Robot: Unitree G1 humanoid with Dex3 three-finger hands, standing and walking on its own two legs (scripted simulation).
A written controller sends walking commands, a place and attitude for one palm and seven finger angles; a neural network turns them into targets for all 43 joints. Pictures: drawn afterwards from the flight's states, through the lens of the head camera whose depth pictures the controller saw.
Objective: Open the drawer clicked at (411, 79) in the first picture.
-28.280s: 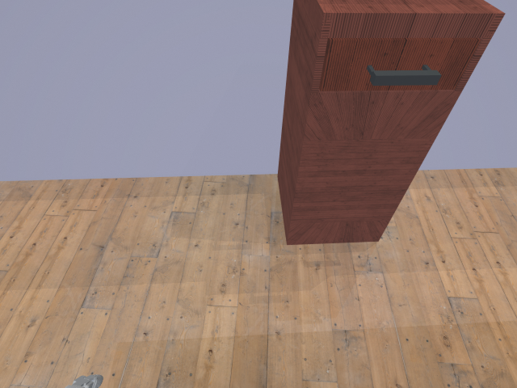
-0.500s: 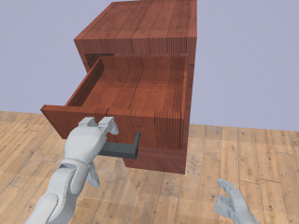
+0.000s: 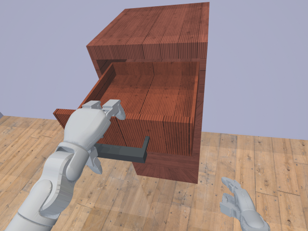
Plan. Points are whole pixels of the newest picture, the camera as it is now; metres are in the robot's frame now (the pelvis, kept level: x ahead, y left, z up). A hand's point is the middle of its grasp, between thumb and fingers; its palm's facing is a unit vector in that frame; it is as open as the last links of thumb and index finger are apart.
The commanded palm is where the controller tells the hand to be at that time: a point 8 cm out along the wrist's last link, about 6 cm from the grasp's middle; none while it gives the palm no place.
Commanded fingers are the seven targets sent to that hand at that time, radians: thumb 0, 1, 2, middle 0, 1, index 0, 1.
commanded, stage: lift the hand off the handle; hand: left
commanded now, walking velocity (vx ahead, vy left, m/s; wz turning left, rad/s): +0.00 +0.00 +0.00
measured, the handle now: (118, 144) +0.30 +0.16 +0.08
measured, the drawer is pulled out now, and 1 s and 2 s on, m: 0.30 0.30 0.30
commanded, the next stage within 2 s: draw the hand back to the body in 0.42 s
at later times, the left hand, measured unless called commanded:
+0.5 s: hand (94, 110) +0.29 +0.18 +0.22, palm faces +0.23 -0.10 -0.97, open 13.8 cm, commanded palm +0.24 +0.18 +0.28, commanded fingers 0.00 -0.50 0.30 -0.30 -1.20 -0.30 -1.20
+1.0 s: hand (73, 126) +0.25 +0.21 +0.21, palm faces +0.19 -0.06 -0.98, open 13.8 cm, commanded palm +0.19 +0.22 +0.28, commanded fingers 0.00 -0.50 0.30 -0.30 -1.20 -0.30 -1.20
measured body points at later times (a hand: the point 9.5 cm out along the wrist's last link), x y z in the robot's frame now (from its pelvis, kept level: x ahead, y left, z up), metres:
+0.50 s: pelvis +0.00 +0.00 +0.00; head -0.02 -0.07 +0.44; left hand +0.27 +0.18 +0.27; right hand +0.24 -0.21 -0.10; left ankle +0.01 +0.13 -0.74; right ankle +0.02 -0.11 -0.74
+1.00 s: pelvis +0.00 +0.00 -0.01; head -0.01 -0.06 +0.44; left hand +0.23 +0.21 +0.26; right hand +0.25 -0.19 -0.09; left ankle +0.01 +0.13 -0.74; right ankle +0.02 -0.11 -0.74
